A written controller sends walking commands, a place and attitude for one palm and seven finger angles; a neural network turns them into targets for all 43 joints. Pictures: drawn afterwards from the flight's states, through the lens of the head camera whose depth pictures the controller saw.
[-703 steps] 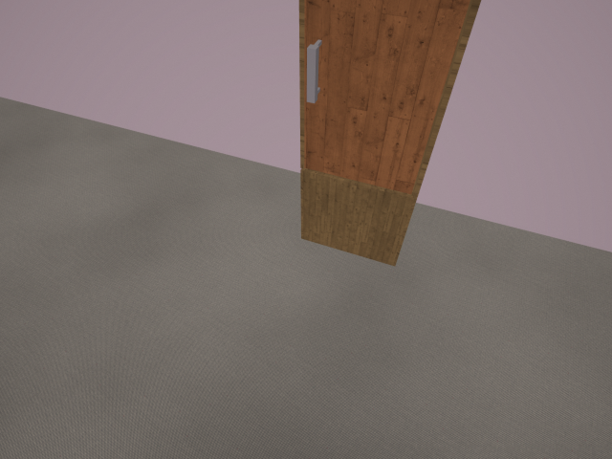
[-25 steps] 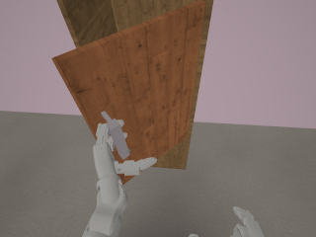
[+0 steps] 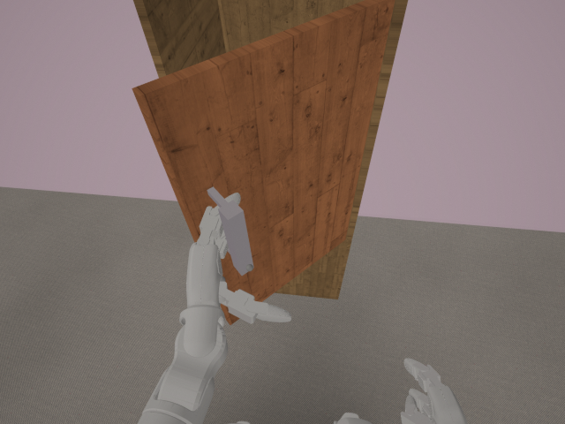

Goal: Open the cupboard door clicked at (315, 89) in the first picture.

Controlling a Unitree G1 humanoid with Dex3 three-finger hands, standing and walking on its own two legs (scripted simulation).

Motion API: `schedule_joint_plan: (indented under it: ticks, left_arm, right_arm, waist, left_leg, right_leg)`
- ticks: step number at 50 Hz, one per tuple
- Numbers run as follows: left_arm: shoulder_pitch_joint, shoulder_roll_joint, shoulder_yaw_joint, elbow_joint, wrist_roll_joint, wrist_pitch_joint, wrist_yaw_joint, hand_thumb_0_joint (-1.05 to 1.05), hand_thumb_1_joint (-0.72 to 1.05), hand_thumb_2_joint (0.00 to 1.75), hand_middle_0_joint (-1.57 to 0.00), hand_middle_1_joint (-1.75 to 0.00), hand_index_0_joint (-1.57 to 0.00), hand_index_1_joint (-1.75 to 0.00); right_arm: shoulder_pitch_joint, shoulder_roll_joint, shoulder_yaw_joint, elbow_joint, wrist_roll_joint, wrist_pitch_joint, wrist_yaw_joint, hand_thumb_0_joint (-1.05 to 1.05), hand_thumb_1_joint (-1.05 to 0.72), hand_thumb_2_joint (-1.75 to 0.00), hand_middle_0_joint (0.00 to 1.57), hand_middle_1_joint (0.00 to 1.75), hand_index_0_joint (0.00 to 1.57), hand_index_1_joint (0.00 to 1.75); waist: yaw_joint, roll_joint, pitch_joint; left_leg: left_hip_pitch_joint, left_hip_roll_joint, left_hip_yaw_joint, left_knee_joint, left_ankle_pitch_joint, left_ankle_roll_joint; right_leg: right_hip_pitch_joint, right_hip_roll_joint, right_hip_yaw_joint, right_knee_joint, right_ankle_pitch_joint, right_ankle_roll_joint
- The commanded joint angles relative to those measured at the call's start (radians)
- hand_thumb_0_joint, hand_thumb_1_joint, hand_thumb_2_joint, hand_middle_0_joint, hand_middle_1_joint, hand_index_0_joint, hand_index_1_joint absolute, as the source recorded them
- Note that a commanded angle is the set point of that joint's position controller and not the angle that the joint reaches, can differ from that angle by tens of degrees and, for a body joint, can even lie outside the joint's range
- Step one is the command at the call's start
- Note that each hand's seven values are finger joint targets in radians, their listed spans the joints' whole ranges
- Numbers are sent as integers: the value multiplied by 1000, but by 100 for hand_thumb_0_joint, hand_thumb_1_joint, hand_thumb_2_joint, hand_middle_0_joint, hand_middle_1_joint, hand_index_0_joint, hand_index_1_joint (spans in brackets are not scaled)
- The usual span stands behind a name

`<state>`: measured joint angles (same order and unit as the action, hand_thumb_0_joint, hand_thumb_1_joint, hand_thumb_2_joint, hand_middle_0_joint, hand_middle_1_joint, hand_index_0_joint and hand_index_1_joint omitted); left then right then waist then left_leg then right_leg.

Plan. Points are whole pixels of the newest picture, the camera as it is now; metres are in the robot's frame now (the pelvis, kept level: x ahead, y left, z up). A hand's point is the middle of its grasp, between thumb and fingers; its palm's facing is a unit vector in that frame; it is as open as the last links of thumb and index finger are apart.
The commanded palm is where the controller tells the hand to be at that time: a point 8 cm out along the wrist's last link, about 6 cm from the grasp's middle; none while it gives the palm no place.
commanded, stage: slide the hand sideways off the handle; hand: left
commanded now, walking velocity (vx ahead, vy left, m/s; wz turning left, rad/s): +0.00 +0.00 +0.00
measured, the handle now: (229, 232) +0.37 +0.11 +0.06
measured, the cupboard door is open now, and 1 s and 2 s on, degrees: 46 46 46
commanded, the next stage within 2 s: draw the hand back to the body in 1.10 s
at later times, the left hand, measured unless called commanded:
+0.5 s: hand (222, 298) +0.27 +0.10 +0.06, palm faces -0.11 -0.99 -0.03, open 16.3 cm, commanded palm +0.24 +0.16 +0.06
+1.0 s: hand (181, 326) +0.23 +0.14 +0.06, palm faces -0.08 -1.00 -0.05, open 16.3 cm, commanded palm +0.20 +0.21 +0.06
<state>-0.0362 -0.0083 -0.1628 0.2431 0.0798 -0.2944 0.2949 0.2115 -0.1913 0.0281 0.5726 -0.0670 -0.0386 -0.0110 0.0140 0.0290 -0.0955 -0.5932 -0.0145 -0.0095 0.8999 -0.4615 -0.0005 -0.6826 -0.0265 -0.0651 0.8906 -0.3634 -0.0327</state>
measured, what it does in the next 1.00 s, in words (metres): stands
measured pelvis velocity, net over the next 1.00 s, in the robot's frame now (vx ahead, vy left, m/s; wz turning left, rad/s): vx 0.02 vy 0.01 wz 0.00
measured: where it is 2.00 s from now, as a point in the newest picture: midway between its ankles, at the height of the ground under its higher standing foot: outside the picture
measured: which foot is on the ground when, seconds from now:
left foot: down 0.00-1.00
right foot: down 0.00-1.00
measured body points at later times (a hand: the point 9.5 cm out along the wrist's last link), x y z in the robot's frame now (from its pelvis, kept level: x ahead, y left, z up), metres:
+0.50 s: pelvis +0.01 +0.02 +0.00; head +0.05 +0.00 +0.44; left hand +0.27 +0.15 +0.07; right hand +0.19 -0.20 -0.09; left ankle -0.01 +0.12 -0.69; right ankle +0.05 -0.10 -0.69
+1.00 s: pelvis +0.02 +0.01 -0.01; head +0.07 +0.00 +0.43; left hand +0.23 +0.20 +0.06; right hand +0.20 -0.22 -0.09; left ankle -0.01 +0.12 -0.69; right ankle +0.05 -0.10 -0.69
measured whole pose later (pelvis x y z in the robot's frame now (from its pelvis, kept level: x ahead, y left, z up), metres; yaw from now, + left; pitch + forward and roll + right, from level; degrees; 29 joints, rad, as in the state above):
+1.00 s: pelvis +0.02 +0.01 -0.01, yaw +0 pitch +11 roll -1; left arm 0.46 0.19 0.02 -0.22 -0.18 -0.26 -0.19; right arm 0.27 -0.25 0.02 0.44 0.00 -0.15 -0.04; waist 0.02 0.04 -0.11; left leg -0.66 0.00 -0.03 1.02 -0.55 0.00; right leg -0.74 -0.01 -0.08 0.98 -0.44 -0.03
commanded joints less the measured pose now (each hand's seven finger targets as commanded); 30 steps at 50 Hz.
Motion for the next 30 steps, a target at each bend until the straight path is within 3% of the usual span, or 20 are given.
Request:
schedule_joint_plan:
  ticks: [1,3,5,8,10,12,14,17,19,22,25,30]
  left_arm:
    - [-325,62,-85,-241,-97,-83,-384,0,-50,30,-15,-30,-15,-30]
    - [-283,14,-58,-221,-212,-39,-426,0,-50,30,-15,-30,-15,-30]
    - [-237,13,-15,-227,-252,-13,-405,0,-50,30,-15,-30,-15,-30]
    - [-141,76,48,-304,-213,-19,-339,0,-50,30,-15,-30,-15,-30]
    - [-72,67,20,-354,-171,-27,-309,0,-50,30,-15,-30,-15,-30]
    - [-10,108,42,-368,-140,-28,-292,0,-50,30,-15,-30,-15,-30]
    - [-24,102,23,-413,-127,-28,-292,0,-50,30,-15,-30,-15,-30]
    - [17,143,62,-463,-134,-22,-293,0,-50,30,-15,-30,-15,-30]
    - [50,122,46,-500,-141,-20,-300,0,-50,30,-15,-30,-15,-30]
    - [107,126,50,-531,-158,-15,-312,0,-50,30,-15,-30,-15,-30]
    - [149,119,36,-572,-166,-19,-332,0,-50,30,-15,-30,-15,-30]
    - [234,147,53,-608,-171,-7,-362,0,-50,30,-15,-30,-15,-30]
  right_arm:
    - [-42,-123,-32,-181,53,-77,-41,0,-90,-90,20,30,20,30]
    - [-54,-125,-23,-192,76,-101,-44,0,-90,-90,20,30,20,30]
    - [-51,-133,-24,-198,81,-118,-39,0,-90,-90,20,30,20,30]
    - [-36,-135,-34,-211,70,-130,-18,0,-90,-90,20,30,20,30]
    - [-25,-131,-37,-224,62,-128,-1,0,-90,-90,20,30,20,30]
    - [-20,-138,-41,-230,57,-119,6,0,-90,-90,20,30,20,30]
    - [-27,-136,-39,-243,56,-113,7,0,-90,-90,20,30,20,30]
    - [-32,-136,-39,-257,59,-107,-3,0,-90,-90,20,30,20,30]
    - [-31,-130,-35,-264,59,-111,-7,0,-90,-90,20,30,20,30]
    - [-25,-131,-34,-268,62,-118,-14,0,-90,-90,20,30,20,30]
    - [-17,-132,-33,-272,62,-130,-16,0,-90,-90,20,30,20,30]
    - [-1,-137,-36,-279,65,-140,-21,0,-90,-90,20,30,20,30]
  waist:
    - [-60,-58,-235]
    - [-51,-71,-198]
    - [-34,-115,-187]
    - [6,-78,-236]
    - [0,-71,-238]
    - [6,-87,-222]
    - [-8,-56,-200]
    - [-4,-65,-203]
    - [-5,-30,-207]
    - [-13,-56,-203]
    - [-16,-37,-206]
    - [-25,-56,-205]
  left_leg:
    - [27,-14,-2,-139,127,28]
    - [24,-12,-16,-163,106,17]
    - [20,-11,-27,-177,98,11]
    - [34,-11,-25,-175,187,2]
    - [39,-5,-17,-163,221,0]
    - [11,-2,-13,-155,218,2]
    - [3,-2,-11,-148,182,3]
    - [-5,-2,-15,-143,168,4]
    - [3,-2,-14,-141,179,1]
    - [-3,-1,-16,-128,188,4]
    - [-1,-1,-22,-117,199,1]
    - [-13,-1,-24,-93,224,1]
  right_leg:
    - [252,0,65,-148,163,-3]
    - [241,7,39,-161,101,-2]
    - [225,11,20,-161,66,3]
    - [250,8,12,-121,146,-5]
    - [233,8,7,-103,180,-4]
    - [234,9,17,-100,175,-7]
    - [205,9,21,-97,145,-6]
    - [208,14,22,-97,124,-8]
    - [207,13,18,-88,136,-8]
    - [205,18,16,-88,147,-4]
    - [193,17,12,-75,160,-3]
    - [182,18,10,-59,191,2]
